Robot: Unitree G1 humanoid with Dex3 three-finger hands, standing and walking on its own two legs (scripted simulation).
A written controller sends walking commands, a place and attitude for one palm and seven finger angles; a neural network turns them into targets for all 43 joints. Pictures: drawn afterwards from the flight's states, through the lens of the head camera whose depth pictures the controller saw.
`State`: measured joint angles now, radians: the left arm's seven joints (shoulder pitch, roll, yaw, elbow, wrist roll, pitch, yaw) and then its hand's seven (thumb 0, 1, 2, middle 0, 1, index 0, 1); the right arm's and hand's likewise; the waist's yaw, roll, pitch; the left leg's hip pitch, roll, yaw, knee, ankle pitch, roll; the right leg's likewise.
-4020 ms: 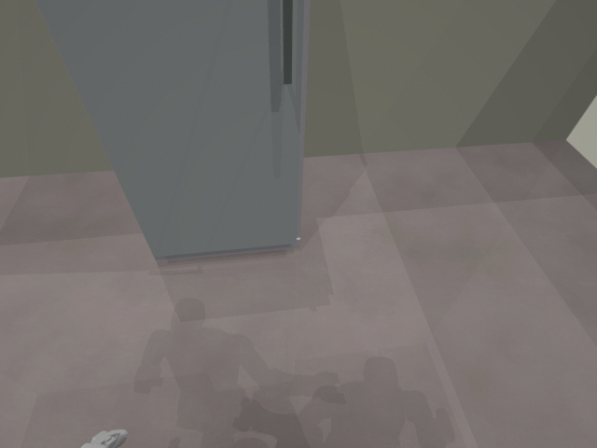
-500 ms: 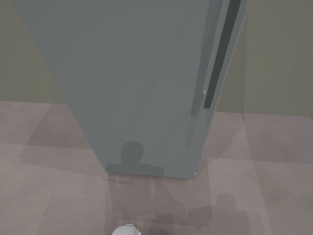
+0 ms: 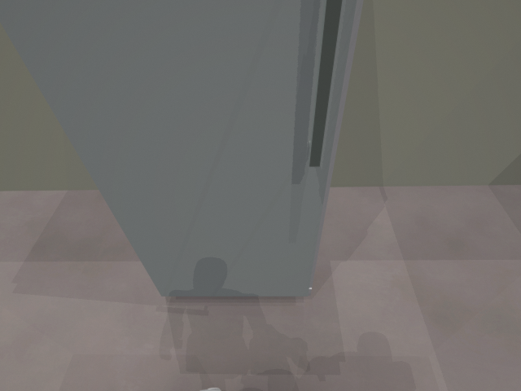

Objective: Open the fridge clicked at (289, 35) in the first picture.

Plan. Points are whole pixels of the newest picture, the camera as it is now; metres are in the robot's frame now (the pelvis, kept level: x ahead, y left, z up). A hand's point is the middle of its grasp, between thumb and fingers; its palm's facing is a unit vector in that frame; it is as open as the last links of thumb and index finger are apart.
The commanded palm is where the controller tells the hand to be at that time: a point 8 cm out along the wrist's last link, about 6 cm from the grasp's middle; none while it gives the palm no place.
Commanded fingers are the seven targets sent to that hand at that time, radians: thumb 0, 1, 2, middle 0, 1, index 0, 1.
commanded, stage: come to a stop and stand still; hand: right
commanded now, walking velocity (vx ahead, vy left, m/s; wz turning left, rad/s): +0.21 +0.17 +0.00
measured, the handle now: (325, 44) +0.55 -0.08 +0.28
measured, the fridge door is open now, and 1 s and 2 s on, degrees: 0 0 0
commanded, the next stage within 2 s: look again from close up in 1.76 s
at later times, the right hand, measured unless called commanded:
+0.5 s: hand out of the picture -0.02 -0.14 -0.16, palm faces -0.02 +0.98 -0.21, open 7.4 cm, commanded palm none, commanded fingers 0.00 -0.90 -0.90 0.20 0.30 0.20 0.30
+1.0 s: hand out of the picture -0.06 -0.12 -0.16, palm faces +0.05 +0.98 -0.18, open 7.3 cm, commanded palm none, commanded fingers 0.00 -0.90 -0.90 0.20 0.30 0.20 0.30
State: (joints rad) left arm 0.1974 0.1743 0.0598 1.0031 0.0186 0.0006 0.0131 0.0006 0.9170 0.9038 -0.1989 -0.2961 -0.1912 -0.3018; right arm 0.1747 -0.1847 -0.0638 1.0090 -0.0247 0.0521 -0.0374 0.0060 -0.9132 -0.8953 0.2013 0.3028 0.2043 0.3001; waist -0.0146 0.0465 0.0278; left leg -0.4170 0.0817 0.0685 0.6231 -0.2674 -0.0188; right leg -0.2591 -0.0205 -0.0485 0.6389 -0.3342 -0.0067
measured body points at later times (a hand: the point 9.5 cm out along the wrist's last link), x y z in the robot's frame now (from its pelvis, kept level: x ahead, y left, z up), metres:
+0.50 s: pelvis -0.02 +0.02 +0.01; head +0.01 +0.04 +0.46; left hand -0.05 +0.25 -0.16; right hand -0.02 -0.19 -0.15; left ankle -0.04 +0.13 -0.72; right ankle +0.01 -0.09 -0.72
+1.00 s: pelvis -0.04 +0.04 +0.01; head -0.05 +0.04 +0.46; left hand -0.03 +0.26 -0.14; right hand -0.06 -0.18 -0.15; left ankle -0.04 +0.13 -0.72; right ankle +0.01 -0.07 -0.72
